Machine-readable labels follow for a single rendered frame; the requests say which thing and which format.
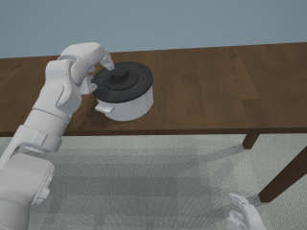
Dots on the pot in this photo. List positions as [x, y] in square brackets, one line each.
[129, 110]

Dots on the robot left hand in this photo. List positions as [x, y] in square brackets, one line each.
[92, 53]

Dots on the table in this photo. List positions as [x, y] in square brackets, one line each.
[244, 89]

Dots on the robot left upper arm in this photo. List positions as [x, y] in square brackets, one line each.
[24, 181]

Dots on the robot right hand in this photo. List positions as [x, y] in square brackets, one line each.
[249, 216]

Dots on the lid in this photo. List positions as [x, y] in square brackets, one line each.
[112, 91]

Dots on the knob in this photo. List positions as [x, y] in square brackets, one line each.
[120, 73]

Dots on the left robot forearm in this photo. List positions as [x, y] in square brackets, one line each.
[58, 99]

